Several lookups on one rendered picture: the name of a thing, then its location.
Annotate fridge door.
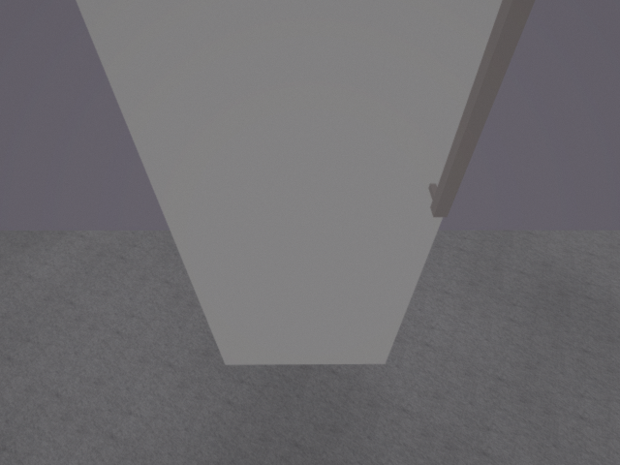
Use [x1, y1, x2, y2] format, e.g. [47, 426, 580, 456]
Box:
[76, 0, 502, 365]

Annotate handle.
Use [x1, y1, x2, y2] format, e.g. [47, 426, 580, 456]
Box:
[428, 0, 535, 217]

